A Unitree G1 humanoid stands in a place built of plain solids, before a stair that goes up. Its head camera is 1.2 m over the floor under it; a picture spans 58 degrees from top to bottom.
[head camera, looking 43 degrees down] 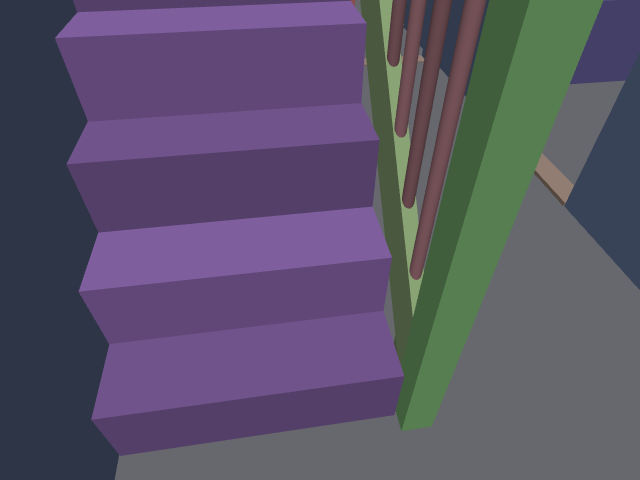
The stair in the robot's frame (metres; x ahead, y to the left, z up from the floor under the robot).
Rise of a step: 0.21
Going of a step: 0.21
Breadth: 0.75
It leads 9 degrees to the left of straight ahead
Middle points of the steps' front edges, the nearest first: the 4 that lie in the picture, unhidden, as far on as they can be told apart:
0.50 0.16 0.21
0.71 0.19 0.43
0.91 0.22 0.64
1.12 0.25 0.86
